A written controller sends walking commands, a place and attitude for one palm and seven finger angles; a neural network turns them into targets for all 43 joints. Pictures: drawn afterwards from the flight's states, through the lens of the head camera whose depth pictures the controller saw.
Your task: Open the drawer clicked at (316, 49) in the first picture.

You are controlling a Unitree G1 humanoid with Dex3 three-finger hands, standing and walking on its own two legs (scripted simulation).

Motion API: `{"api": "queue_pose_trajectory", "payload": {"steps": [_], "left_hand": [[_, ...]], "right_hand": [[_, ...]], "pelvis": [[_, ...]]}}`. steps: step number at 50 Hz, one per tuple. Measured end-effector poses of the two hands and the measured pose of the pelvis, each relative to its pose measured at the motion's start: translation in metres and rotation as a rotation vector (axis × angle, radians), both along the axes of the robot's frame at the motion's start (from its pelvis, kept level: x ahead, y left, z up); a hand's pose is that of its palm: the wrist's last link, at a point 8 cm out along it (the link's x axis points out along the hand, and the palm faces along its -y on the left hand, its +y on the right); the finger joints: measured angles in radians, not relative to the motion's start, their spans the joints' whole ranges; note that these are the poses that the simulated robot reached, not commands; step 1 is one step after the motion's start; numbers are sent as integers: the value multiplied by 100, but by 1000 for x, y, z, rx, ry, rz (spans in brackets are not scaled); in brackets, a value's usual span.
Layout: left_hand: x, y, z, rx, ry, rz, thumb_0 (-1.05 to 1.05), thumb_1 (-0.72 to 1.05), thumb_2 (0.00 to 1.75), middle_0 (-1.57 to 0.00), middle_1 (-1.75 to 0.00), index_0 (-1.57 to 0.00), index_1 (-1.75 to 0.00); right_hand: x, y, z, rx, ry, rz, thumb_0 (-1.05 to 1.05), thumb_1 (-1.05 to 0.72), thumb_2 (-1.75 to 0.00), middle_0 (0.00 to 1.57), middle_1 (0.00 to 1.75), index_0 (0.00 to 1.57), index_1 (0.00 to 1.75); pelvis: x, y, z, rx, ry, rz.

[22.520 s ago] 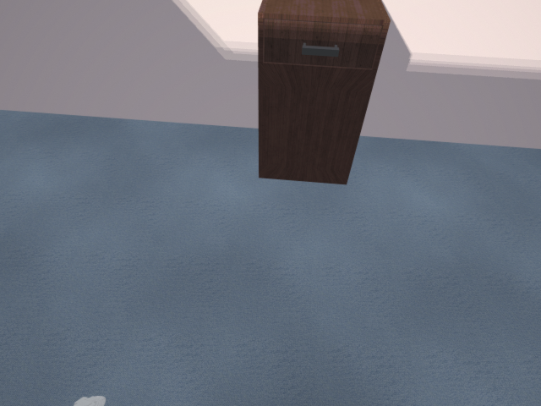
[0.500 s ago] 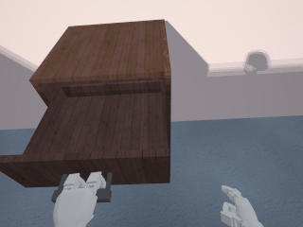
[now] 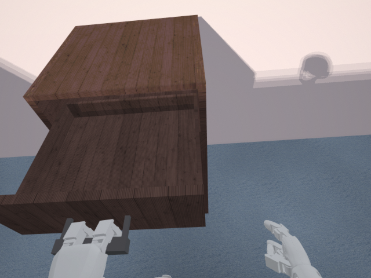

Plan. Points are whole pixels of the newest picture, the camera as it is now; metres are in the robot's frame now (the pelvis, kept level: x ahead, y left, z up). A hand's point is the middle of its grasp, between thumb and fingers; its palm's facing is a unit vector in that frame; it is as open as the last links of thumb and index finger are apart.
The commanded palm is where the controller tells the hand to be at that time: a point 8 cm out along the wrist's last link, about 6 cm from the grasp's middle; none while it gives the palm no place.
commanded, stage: open the thumb to release the handle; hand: left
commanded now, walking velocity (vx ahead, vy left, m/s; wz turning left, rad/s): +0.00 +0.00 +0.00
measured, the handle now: (94, 234) +0.20 +0.20 +0.03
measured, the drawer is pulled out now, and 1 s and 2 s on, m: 0.30 0.30 0.30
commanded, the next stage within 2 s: lift the hand off the handle in 0.52 s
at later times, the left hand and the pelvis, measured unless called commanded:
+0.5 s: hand (92, 268) +0.15 +0.19 +0.01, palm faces +0.02 -0.15 -0.99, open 11.9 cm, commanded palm +0.12 +0.19 +0.07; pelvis -0.02 +0.00 +0.01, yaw +2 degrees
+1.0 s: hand (95, 260) +0.16 +0.19 +0.01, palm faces +0.04 -0.14 -0.99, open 13.9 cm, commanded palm +0.14 +0.19 +0.08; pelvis -0.03 +0.01 +0.01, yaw +2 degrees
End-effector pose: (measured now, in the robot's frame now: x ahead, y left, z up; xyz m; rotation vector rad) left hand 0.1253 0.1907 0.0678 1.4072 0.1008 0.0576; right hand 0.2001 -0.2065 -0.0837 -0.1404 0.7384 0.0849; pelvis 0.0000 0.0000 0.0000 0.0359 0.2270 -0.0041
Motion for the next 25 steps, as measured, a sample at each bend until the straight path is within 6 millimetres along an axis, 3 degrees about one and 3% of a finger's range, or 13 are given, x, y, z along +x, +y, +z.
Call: {"api": "queue_pose_trajectory", "payload": {"steps": [7, 12, 25], "left_hand": [[2, 8, -3, 52, -32, 18, 2, 65, 75, -31, -134, -37, -129], [4, 14, -1, 36, -35, 95, 0, 53, 72, -34, -132, -37, -130], [1, 8, 0, 17, -26, 63, 0, -18, 43, -30, -123, -34, -123]], "right_hand": [[3, 1, -8, -21, 26, 11, 1, -91, -90, 20, 30, 20, 30], [2, 0, -6, -23, 32, 2, 1, -91, -90, 20, 30, 20, 30], [-5, -1, 13, -39, -13, -4, 1, -91, -90, 20, 30, 20, 30]], "pelvis": [[-2, -1, -2, -4, 9, 19], [-5, -2, 1, -4, -9, 31], [-16, -1, 9, -13, -46, 34]]}}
